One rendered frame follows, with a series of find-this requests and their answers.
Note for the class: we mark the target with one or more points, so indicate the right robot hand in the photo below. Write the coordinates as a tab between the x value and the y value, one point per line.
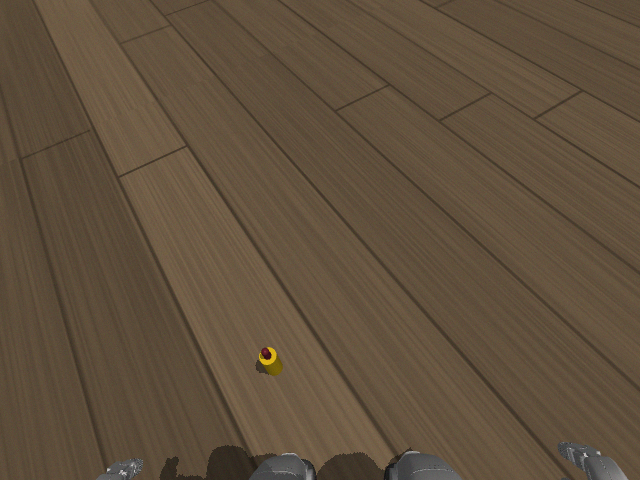
589	460

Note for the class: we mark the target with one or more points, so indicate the left robot hand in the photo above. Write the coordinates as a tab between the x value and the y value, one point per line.
123	470

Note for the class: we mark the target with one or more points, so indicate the left robot foot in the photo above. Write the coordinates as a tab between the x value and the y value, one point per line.
310	466

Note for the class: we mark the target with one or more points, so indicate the bottle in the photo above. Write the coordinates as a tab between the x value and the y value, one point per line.
270	360

